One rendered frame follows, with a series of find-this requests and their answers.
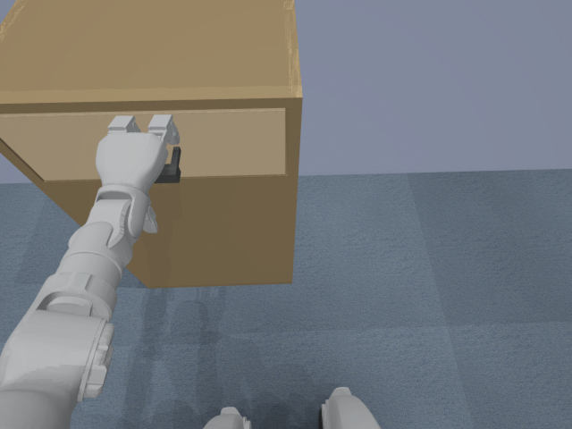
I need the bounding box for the cabinet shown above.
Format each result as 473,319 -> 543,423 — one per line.
0,0 -> 303,289

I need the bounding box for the right robot shin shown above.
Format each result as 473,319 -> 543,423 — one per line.
329,387 -> 351,400

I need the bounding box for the drawer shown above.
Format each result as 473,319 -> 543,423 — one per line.
0,108 -> 285,181

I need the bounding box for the handle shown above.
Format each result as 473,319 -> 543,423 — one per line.
154,147 -> 181,183

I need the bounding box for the left robot shin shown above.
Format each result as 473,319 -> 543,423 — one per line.
220,407 -> 240,415

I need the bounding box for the robot shin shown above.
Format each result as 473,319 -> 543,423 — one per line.
220,407 -> 240,415
329,387 -> 351,400

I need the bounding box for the robot left forearm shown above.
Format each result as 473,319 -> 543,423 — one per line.
0,184 -> 148,386

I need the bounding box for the left robot hand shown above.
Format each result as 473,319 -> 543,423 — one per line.
96,114 -> 180,233

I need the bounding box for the robot left upper arm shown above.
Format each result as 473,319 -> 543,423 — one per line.
0,309 -> 115,429

